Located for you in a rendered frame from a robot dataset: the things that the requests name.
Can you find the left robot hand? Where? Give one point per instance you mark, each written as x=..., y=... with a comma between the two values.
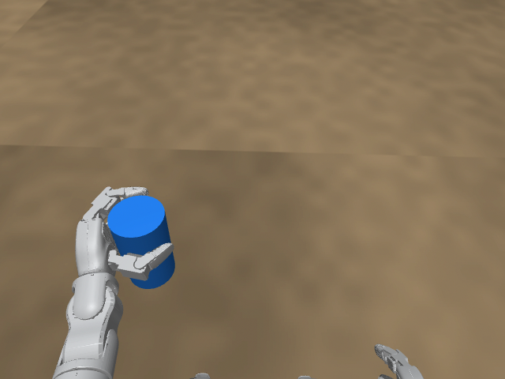
x=95, y=248

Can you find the can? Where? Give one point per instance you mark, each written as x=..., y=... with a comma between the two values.
x=138, y=225

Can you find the left robot arm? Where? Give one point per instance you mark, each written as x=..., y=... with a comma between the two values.
x=93, y=314

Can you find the right robot hand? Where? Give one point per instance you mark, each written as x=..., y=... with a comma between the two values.
x=397, y=362

